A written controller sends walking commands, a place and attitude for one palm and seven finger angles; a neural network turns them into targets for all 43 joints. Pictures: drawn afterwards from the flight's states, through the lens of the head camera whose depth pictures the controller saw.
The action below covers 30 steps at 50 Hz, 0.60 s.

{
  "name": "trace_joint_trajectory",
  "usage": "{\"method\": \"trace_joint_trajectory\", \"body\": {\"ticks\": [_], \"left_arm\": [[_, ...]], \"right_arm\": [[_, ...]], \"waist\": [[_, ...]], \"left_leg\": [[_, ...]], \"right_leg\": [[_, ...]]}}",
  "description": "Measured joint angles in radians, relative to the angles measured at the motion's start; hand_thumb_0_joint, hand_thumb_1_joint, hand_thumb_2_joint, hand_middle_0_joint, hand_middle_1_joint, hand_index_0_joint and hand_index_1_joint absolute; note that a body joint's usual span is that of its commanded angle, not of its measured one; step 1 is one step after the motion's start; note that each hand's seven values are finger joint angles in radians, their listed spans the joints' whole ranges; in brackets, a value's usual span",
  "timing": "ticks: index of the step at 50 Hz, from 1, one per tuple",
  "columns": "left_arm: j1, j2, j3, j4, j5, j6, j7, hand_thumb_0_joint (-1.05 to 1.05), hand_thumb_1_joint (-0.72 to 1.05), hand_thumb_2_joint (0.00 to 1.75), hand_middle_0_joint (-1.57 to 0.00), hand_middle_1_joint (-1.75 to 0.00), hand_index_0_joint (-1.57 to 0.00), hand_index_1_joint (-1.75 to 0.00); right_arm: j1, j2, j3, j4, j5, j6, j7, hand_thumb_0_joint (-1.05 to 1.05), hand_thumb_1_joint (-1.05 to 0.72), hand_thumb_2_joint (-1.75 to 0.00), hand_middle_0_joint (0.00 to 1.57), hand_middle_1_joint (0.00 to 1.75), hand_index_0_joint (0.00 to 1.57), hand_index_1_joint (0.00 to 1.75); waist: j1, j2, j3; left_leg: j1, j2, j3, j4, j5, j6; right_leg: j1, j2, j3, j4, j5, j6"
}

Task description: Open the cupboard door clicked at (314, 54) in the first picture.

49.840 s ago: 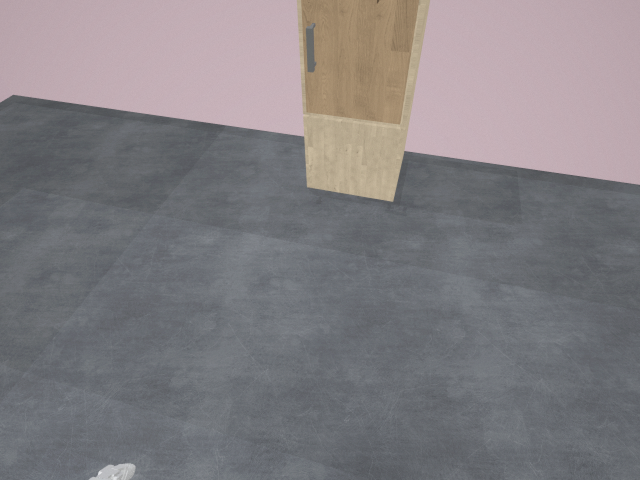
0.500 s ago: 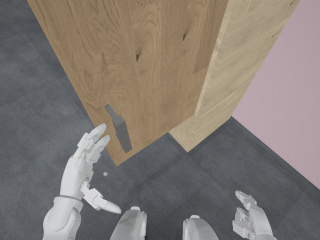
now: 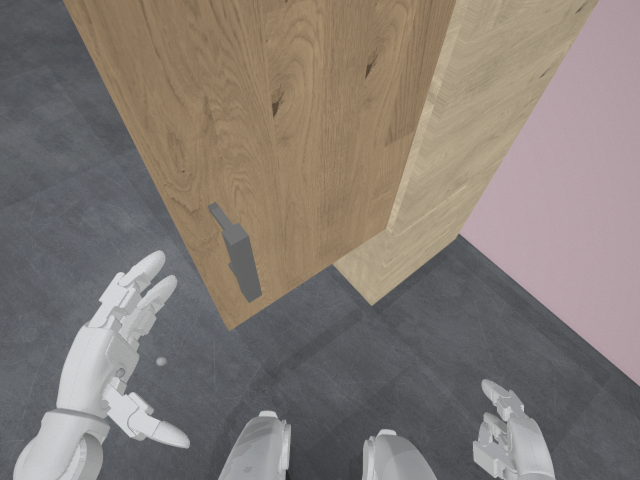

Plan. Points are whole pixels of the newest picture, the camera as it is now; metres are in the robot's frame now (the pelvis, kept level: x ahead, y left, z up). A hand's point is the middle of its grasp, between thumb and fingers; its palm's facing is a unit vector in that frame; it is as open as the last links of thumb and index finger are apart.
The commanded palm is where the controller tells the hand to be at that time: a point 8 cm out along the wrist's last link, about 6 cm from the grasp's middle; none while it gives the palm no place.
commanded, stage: draw the hand back to the body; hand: left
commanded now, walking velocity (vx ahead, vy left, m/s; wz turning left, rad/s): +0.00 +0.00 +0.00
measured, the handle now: (235, 255) +0.37 +0.14 +0.05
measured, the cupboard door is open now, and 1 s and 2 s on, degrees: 88 88 88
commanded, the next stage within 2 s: step back with the hand held close in 1.46 s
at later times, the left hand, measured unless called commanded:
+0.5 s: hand (60, 347) +0.22 +0.23 +0.15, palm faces +0.13 -0.96 -0.25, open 15.6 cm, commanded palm +0.18 +0.28 +0.18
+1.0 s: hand out of the picture +0.23 +0.27 +0.26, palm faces +0.42 -0.81 -0.42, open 10.0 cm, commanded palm +0.18 +0.31 +0.28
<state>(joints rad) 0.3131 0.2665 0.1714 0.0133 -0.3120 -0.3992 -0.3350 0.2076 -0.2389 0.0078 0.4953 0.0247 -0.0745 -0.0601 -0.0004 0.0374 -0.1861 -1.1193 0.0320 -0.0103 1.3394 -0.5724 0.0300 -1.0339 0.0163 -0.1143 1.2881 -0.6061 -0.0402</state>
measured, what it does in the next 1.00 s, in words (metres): rises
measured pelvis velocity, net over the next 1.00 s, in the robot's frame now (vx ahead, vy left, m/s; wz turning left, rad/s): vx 0.05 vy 0.02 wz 0.00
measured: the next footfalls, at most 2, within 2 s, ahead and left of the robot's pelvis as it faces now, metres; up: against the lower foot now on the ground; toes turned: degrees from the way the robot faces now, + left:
none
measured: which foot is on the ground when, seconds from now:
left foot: down 0.00-1.00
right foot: down 0.00-1.00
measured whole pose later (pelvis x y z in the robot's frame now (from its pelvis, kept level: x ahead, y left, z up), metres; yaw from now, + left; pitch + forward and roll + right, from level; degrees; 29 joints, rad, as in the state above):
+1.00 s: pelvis +0.05 +0.02 +0.12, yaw +0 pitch -1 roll -1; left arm 0.51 0.35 0.28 -0.38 -0.06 -0.03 0.13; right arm 0.22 -0.23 0.05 0.58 0.01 -0.09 -0.08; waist 0.06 0.07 -0.04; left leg -0.18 -0.02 0.05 0.49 -0.29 0.05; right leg -0.12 -0.01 -0.04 0.44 -0.30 0.00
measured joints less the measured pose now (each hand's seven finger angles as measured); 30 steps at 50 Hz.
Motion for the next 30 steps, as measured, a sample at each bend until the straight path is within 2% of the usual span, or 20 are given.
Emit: {"method": "trace_joint_trajectory", "body": {"ticks": [8, 20, 22, 25, 27, 30], "left_arm": [[0.091, 0.013, 0.011, -0.105, 0.003, 0.078, 0.051, -0.01, -0.50, 0.30, -0.15, -0.30, -0.15, -0.30], [0.174, 0.034, 0.030, -0.186, -0.016, 0.128, 0.030, -0.01, -0.47, 0.32, -0.15, -0.30, -0.15, -0.30], [0.187, 0.057, 0.021, -0.225, 0.064, 0.181, 0.121, -0.01, -0.44, 0.33, -0.15, -0.30, -0.15, -0.30], [0.234, 0.061, -0.002, -0.287, 0.160, 0.280, 0.289, -0.01, -0.37, 0.36, -0.16, -0.30, -0.16, -0.30], [0.264, 0.059, -0.016, -0.315, 0.200, 0.329, 0.367, -0.01, -0.32, 0.38, -0.16, -0.30, -0.16, -0.30], [0.281, 0.060, -0.025, -0.334, 0.236, 0.375, 0.437, -0.01, -0.22, 0.42, -0.16, -0.30, -0.16, -0.30]], "right_arm": [[0.042, 0.019, 0.023, -0.033, 0.014, 0.013, -0.010, 0.01, -0.90, -0.90, 0.20, 0.30, 0.21, 0.30], [0.069, -0.001, 0.030, -0.054, 0.026, -0.028, -0.014, 0.01, -0.90, -0.90, 0.20, 0.30, 0.21, 0.30], [0.070, 0.003, 0.029, -0.051, 0.020, -0.017, -0.027, 0.01, -0.90, -0.90, 0.20, 0.30, 0.21, 0.30], [0.064, 0.009, 0.033, -0.051, 0.016, 0.010, -0.044, 0.01, -0.90, -0.90, 0.20, 0.30, 0.21, 0.30], [0.063, 0.012, 0.037, -0.048, 0.013, 0.022, -0.052, 0.01, -0.90, -0.90, 0.20, 0.30, 0.21, 0.30], [0.064, 0.012, 0.046, -0.035, 0.008, 0.025, -0.060, 0.01, -0.90, -0.90, 0.20, 0.30, 0.20, 0.30]], "waist": [[-0.008, 0.020, 0.005], [-0.007, 0.021, 0.017], [0.008, 0.011, 0.014], [0.011, 0.015, 0.024], [0.014, 0.018, 0.032], [0.023, 0.025, 0.049]], "left_leg": [[0.144, -0.010, 0.005, -0.134, 0.045, 0.009], [0.336, -0.020, 0.008, -0.279, 0.081, 0.018], [0.375, -0.020, 0.020, -0.314, 0.090, 0.020], [0.455, -0.025, 0.031, -0.389, 0.114, 0.024], [0.508, -0.030, 0.037, -0.442, 0.132, 0.025], [0.585, -0.038, 0.041, -0.512, 0.157, 0.028]], "right_leg": [[0.148, -0.004, 0.007, -0.144, 0.052, 0.015], [0.347, -0.005, 0.012, -0.307, 0.100, 0.029], [0.379, -0.005, 0.024, -0.336, 0.111, 0.031], [0.454, -0.008, 0.036, -0.409, 0.137, 0.038], [0.504, -0.011, 0.043, -0.458, 0.156, 0.040], [0.580, -0.016, 0.047, -0.528, 0.180, 0.044]]}}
